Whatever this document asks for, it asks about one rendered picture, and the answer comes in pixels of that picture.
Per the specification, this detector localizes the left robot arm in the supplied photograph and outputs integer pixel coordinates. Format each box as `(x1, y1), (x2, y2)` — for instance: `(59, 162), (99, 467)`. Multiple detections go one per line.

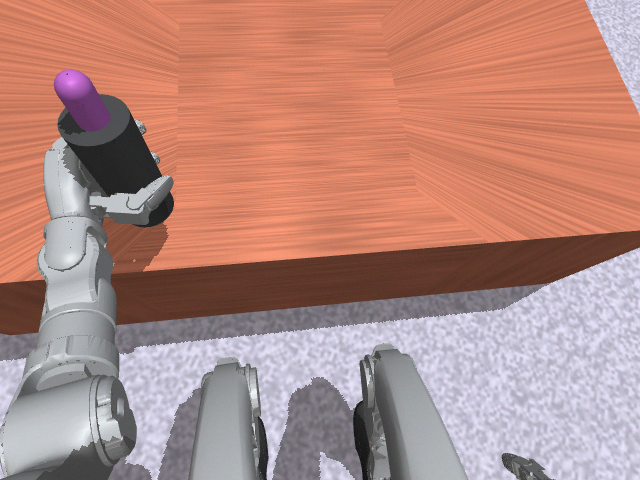
(0, 216), (137, 480)

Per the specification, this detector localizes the right robot foot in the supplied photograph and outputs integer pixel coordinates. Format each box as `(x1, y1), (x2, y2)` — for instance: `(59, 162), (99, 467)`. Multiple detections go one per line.
(353, 401), (391, 480)

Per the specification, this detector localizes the right robot hand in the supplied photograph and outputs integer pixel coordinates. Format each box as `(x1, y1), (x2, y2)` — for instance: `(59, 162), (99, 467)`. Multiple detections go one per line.
(502, 453), (556, 480)

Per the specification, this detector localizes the bottle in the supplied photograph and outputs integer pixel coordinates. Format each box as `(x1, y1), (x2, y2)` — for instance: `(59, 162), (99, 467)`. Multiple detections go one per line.
(54, 70), (174, 227)

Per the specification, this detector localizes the left robot hand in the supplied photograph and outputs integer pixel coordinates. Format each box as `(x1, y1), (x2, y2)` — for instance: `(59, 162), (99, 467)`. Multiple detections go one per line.
(44, 119), (174, 227)

